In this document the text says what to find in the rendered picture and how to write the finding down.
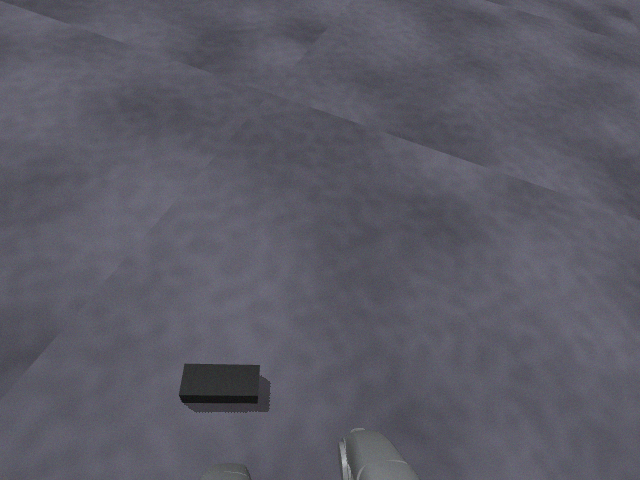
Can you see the carton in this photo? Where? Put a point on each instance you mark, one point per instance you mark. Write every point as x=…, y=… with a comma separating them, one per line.
x=219, y=383

